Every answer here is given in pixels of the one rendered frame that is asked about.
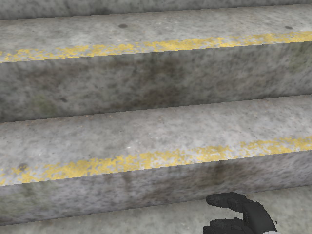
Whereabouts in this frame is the right robot hand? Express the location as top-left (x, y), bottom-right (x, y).
top-left (203, 191), bottom-right (278, 234)

